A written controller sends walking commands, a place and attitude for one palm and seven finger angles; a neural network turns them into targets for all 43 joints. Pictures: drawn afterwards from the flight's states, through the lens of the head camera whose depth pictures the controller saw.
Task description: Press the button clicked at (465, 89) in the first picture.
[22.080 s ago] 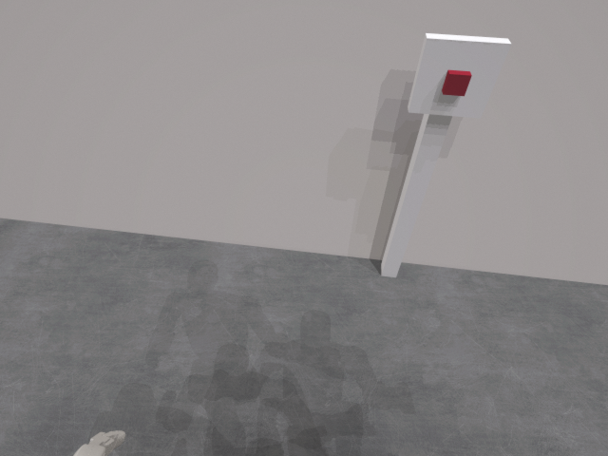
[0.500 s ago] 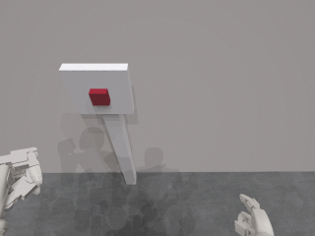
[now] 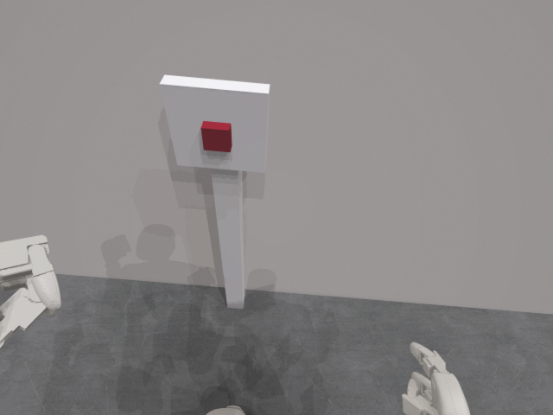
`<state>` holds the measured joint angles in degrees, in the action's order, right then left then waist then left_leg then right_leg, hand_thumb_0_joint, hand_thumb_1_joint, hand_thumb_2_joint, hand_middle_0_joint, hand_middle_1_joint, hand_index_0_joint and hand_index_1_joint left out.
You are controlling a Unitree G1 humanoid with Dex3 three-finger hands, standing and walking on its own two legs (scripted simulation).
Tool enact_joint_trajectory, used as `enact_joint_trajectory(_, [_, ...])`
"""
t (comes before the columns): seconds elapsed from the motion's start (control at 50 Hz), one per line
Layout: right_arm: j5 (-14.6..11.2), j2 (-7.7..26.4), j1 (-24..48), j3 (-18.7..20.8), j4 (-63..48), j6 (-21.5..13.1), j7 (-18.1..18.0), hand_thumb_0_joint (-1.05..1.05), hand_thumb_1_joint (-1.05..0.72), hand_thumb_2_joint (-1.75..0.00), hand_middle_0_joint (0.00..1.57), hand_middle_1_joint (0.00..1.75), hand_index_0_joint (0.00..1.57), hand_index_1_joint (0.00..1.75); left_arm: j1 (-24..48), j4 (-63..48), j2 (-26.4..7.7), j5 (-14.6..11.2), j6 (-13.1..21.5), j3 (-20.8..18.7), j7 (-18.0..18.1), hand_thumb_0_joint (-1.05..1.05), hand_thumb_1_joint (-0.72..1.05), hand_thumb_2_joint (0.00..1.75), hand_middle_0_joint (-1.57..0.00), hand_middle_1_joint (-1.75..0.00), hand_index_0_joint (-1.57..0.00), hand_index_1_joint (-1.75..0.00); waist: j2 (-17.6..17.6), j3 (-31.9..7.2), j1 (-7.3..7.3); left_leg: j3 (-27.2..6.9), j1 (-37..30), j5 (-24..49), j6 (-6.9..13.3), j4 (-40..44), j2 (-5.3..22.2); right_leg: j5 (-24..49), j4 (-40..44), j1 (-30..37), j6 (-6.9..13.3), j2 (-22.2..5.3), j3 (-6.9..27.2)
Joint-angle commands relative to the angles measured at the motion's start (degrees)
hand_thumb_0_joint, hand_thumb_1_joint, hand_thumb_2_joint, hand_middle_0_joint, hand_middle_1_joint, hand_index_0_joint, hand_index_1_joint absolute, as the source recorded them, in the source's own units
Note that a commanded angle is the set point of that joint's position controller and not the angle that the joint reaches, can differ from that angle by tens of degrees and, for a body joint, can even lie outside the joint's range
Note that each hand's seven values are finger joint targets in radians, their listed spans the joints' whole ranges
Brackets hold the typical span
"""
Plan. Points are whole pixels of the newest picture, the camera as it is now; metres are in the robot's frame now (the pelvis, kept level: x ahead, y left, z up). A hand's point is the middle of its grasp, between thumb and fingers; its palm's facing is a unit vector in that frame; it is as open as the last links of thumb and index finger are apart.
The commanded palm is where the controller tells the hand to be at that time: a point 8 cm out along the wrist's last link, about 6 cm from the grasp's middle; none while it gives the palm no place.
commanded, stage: step back with the hand held close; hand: left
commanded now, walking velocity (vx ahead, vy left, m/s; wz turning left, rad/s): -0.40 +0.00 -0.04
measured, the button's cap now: (217, 135) +0.55 +0.15 +0.09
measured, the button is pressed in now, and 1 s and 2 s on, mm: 0 0 0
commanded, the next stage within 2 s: stop stepping back and stand still in 0.54 s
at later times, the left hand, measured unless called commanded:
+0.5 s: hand out of the picture +0.13 +0.27 +0.19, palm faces +0.33 -0.84 -0.43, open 3.1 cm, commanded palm +0.07 +0.30 +0.19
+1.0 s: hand out of the picture +0.00 +0.27 +0.16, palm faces +0.42 -0.84 -0.34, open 3.1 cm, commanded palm -0.05 +0.29 +0.19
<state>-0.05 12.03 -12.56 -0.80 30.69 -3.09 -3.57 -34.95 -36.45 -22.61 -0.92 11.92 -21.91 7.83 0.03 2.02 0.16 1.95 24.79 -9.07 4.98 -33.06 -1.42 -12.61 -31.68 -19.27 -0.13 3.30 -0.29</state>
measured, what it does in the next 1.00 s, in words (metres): walks backwards: left foot, then right foot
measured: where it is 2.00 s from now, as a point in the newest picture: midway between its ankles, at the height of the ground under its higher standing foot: outside the picture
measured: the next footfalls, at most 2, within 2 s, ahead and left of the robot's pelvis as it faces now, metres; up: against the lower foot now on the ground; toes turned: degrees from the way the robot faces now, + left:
left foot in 0.32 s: +0.04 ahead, +0.11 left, +0.00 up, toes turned +0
right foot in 0.74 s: -0.18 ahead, -0.07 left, +0.00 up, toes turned -5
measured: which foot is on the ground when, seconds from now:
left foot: down 0.00-0.16, up 0.18-0.30, down 0.32-0.74, up 0.76-0.96, down 0.98-1.00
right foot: down 0.00-0.32, up 0.34-0.72, down 0.74-1.00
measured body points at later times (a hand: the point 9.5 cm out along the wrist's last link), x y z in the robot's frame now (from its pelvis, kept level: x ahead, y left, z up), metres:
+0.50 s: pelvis -0.08 +0.03 +0.01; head -0.04 +0.08 +0.46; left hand +0.11 +0.32 +0.21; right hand +0.08 -0.20 -0.05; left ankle +0.00 +0.11 -0.73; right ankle -0.13 -0.11 -0.66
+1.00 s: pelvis -0.19 +0.02 +0.01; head -0.22 +0.04 +0.46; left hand -0.03 +0.31 +0.18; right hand -0.09 -0.26 -0.08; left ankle -0.19 +0.13 -0.73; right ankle -0.26 -0.07 -0.73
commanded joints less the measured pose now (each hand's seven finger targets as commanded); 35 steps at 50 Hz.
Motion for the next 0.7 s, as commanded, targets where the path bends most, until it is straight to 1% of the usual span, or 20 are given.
enact_joint_trajectory(0.0, [0.25,8.73,6.37,3.99,-8.82,-3.88,-0.81,0.0,-0.9,-0.9,0.2,0.3,0.2,0.3,-1.11,-9.83,-9.16,-0.15,4.54,-8.81,0.88,0.0,0.9,0.9,-1.3,-1.5,-1.3,-1.5,7.56,-6.93,-0.13,-14.14,14.96,-26.3,1.98,17.13,12.13,3.67,-5.39,18.16,-0.01,-1.01,5.89])
enact_joint_trajectory(0.04, [0.08,8.96,6.1,4.37,-8.83,-3.61,-0.43,0.0,-0.9,-0.9,0.2,0.3,0.2,0.3,-0.62,-8.47,-8.38,0.25,4.98,-8.86,0.36,0.0,0.9,0.9,-1.3,-1.5,-1.3,-1.5,6.32,-4.94,-0.12,-13.39,21.24,-32.47,2.18,16.16,12.33,-2.68,-5.63,19.4,0.45,-1.41,8.16])
enact_joint_trajectory(0.08, [0.33,8.64,5.62,4.71,-8.53,-3.2,-0.06,0.0,-0.9,-0.9,0.2,0.3,0.2,0.3,1.23,-9.28,-8.21,0.25,5.22,-8.28,0.19,0.0,0.9,0.9,-1.3,-1.5,-1.3,-1.5,1.8,-3.17,0.17,-10.91,18.97,-31.72,0.47,9.81,9.13,-11.31,1.18,12.07,2.63,-4.71,13.69])
enact_joint_trajectory(0.12, [0.5,7.37,4.63,4.7,-7.29,-2.81,0.45,0.0,-0.9,-0.9,0.2,0.3,0.2,0.3,4.1,-11.09,-8.75,-0.28,5.31,-6.67,0.73,0.0,0.9,0.9,-1.3,-1.5,-1.3,-1.5,-6.78,-3.27,0.71,-7.46,5.35,-22.05,-3.08,-5.33,3.68,-19.4,14.65,-4.08,7.06,-14.14,24.06])
enact_joint_trajectory(0.14, [0.39,6.78,3.94,4.65,-6.35,-2.49,0.91,0.0,-0.9,-0.9,0.2,0.3,0.2,0.3,4.44,-10.86,-8.88,-0.54,5.25,-5.8,1.28,0.0,0.9,0.9,-1.3,-1.5,-1.3,-1.5,-10.62,-4.46,0.96,-5.06,-2.85,-16.65,-4.61,-14.98,1.27,-18.52,19.19,-10.93,9.35,-19.47,26.81])
enact_joint_trajectory(0.16, [0.35,6.56,4.41,4.7,-5.99,-2.04,1.21,0.0,-0.9,-0.9,0.2,0.3,0.2,0.3,4.84,-11.24,-8.52,-0.64,5.22,-4.7,1.66,0.0,0.9,0.9,-1.3,-1.5,-1.3,-1.5,-11.84,-5.64,1.08,-5.19,-6.51,-15.74,-4.85,-21.67,0.91,-14.18,20.09,-13.14,10.42,-21.43,25.04])
enact_joint_trajectory(0.2, [0.43,6.04,5.14,4.37,-5.7,-1.47,1.05,0.0,-0.9,-0.9,0.2,0.3,0.2,0.3,3.55,-10.45,-9.88,-0.7,4.93,-6.47,2.17,0.0,0.9,0.9,-1.3,-1.5,-1.3,-1.5,-11.12,-7.53,1.32,-4.8,-6.19,-14.96,-4.56,-20.36,1.18,-2.82,17.29,-9.58,9.39,-19.68,19.94])
enact_joint_trajectory(0.24, [0.24,5.25,5.7,3.5,-5.97,-0.61,0.42,0.0,-0.9,-0.9,0.2,0.3,0.2,0.3,1.55,-10.41,-10.22,-0.76,4.36,-7.13,2.39,0.0,0.9,0.9,-1.3,-1.5,-1.3,-1.5,-6.79,-6.21,1.09,-3.67,-6.59,-13.06,-4.6,-5.52,1.55,3.46,12.3,-5.68,5.96,-14.45,12.43])
enact_joint_trajectory(0.26, [0.01,5.76,5.93,3.43,-5.68,-0.56,-0.01,0.0,-0.9,-0.9,0.2,0.3,0.2,0.3,1.56,-11.27,-10.83,-0.98,4.5,-7.73,2.39,0.0,0.9,0.9,-1.3,-1.5,-1.3,-1.5,-2.21,-5.38,1.46,-3.14,-7.15,-9.81,-4.3,5.42,1.31,3.72,7.97,-4.66,3.87,-11.34,10.15])
enact_joint_trajectory(0.28, [0.12,7.22,6.46,3.9,-5.85,-1.0,-0.45,0.0,-0.9,-0.9,0.2,0.3,0.2,0.3,1.43,-12.86,-10.71,-1.11,5.23,-8.02,2.3,0.0,0.9,0.9,-1.3,-1.5,-1.3,-1.5,7.29,-5.24,1.28,-9.07,-2.89,-6.21,-2.0,14.75,6.27,5.12,-1.28,-0.28,1.44,-5.8,6.87])
enact_joint_trajectory(0.3, [0.53,8.79,8.15,4.81,-6.63,-1.7,-0.85,0.0,-0.9,-0.9,0.2,0.3,0.2,0.3,2.25,-14.93,-11.66,0.0,5.78,-9.02,2.26,0.0,0.9,0.9,-1.3,-1.5,-1.3,-1.5,19.53,-5.99,0.59,-21.05,4.66,1.4,2.07,18.18,17.02,2.08,-14.54,4.2,-1.1,-0.27,2.42])
enact_joint_trajectory(0.32, [1.19,5.68,5.96,4.57,-6.06,-3.28,-0.57,0.0,-0.9,-0.9,0.2,0.3,0.2,0.3,2.94,-14.42,-12.56,-0.04,5.85,-10.32,2.34,0.0,0.9,0.9,-1.3,-1.5,-1.3,-1.5,17.65,-9.05,0.85,-20.91,0.42,14.88,4.77,15.73,20.88,-10.67,-23.54,-1.04,-0.93,0.61,3.73])
enact_joint_trajectory(0.34, [1.75,6.07,4.82,4.86,-5.35,-4.75,-0.08,0.0,-0.9,-0.9,0.2,0.3,0.2,0.3,1.68,-14.13,-12.0,-0.42,6.47,-10.46,1.65,0.0,0.9,0.9,-1.3,-1.5,-1.3,-1.5,16.24,-12.32,1.07,-20.61,2.31,7.02,5.82,18.08,22.82,-15.12,-33.67,1.1,-0.89,0.94,5.35])
enact_joint_trajectory(0.36, [1.84,6.61,5.0,5.25,-5.43,-5.28,0.39,0.0,-0.9,-0.9,0.2,0.3,0.2,0.3,1.22,-14.85,-11.17,-0.67,6.38,-10.62,1.6,0.0,0.9,0.9,-1.3,-1.5,-1.3,-1.5,13.91,-10.86,0.96,-21.36,4.89,3.19,6.56,17.59,22.62,-15.01,-37.07,0.58,-0.82,1.15,6.38])
enact_joint_trajectory(0.4, [1.24,6.91,4.84,5.59,-4.63,-6.13,0.73,0.0,-0.9,-0.9,0.2,0.3,0.2,0.3,-0.19,-18.11,-9.58,-2.11,5.79,-9.36,1.58,0.0,0.9,0.9,-1.3,-1.5,-1.3,-1.5,8.86,-12.79,0.02,-14.24,-8.19,18.52,4.86,11.81,19.8,-15.47,-28.27,-6.18,-1.33,0.13,4.09])
enact_joint_trajectory(0.46, [0.52,6.69,3.67,5.33,-3.04,-7.08,2.24,0.0,-0.9,-0.9,0.2,0.3,0.2,0.3,-2.88,-18.13,-6.76,-2.07,4.94,-4.53,0.37,0.0,0.9,0.9,-1.3,-1.5,-1.3,-1.5,11.47,-14.34,0.39,-10.42,-20.14,28.88,1.76,11.92,16.38,-15.17,-19.4,-8.59,-1.76,0.39,-0.62])
enact_joint_trajectory(0.52, [1.35,6.81,3.89,4.62,-1.4,-8.11,2.19,0.0,-0.9,-0.9,0.2,0.3,0.2,0.3,-1.55,-15.64,-6.69,-2.3,4.29,-3.18,-0.06,0.0,0.9,0.9,-1.3,-1.5,-1.3,-1.5,14.05,-13.27,0.92,-12.27,-20.78,23.36,1.61,16.09,16.74,-17.35,-13.15,-5.84,-1.82,0.84,-1.21])
enact_joint_trajectory(0.58, [2.12,6.63,5.14,4.22,-1.88,-7.71,1.63,0.0,-0.9,-0.9,0.2,0.3,0.2,0.3,-2.05,-14.63,-9.24,-3.17,3.83,-5.85,0.11,0.0,0.9,0.9,-1.3,-1.5,-1.3,-1.5,13.88,-13.63,0.22,-12.96,-16.47,6.33,0.93,21.77,16.64,-18.11,-6.13,0.55,-1.13,1.81,-1.87])
enact_joint_trajectory(0.64, [2.0,6.19,6.03,4.0,-3.97,-6.05,1.59,0.0,-0.9,-0.9,0.2,0.3,0.2,0.3,-6.88,-14.03,-11.59,-4.23,3.79,-9.18,-0.31,0.0,0.9,0.9,-1.3,-1.5,-1.3,-1.5,14.36,-14.88,-0.72,-7.8,-11.88,-7.04,-2.74,23.84,12.06,-12.21,8.25,11.07,0.53,2.5,-5.02])
enact_joint_trajectory(0.68, [1.27,5.92,6.27,3.84,-6.06,-4.33,1.73,0.0,-0.9,-0.9,0.2,0.3,0.2,0.3,-11.09,-15.42,-14.09,-4.86,3.8,-11.57,-0.65,0.0,0.9,0.9,-1.3,-1.5,-1.3,-1.5,9.66,-14.36,-0.92,-1.22,-11.22,-12.25,-5.81,16.83,5.27,-7.04,19.06,13.39,1.08,-0.24,-4.59])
